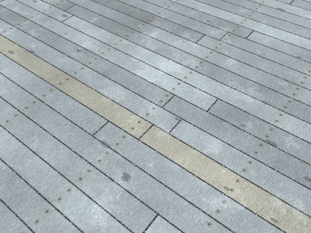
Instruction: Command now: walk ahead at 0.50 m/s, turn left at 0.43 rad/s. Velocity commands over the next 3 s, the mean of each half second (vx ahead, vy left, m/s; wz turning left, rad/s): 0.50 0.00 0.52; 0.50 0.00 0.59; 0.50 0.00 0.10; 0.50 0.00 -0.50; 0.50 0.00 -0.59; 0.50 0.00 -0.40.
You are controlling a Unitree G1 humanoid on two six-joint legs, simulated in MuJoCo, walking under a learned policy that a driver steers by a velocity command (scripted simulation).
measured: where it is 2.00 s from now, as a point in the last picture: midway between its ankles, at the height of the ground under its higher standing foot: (84, 134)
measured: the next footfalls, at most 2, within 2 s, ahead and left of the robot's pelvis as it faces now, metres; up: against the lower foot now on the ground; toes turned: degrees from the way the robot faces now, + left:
left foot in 0.26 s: +0.30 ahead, +0.15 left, +0.00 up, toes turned +12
right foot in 0.72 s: +0.62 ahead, +0.02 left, +0.00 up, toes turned +29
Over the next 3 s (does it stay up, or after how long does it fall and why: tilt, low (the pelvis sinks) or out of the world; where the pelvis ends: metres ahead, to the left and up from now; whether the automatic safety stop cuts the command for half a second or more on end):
stays up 1.52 0.46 0.00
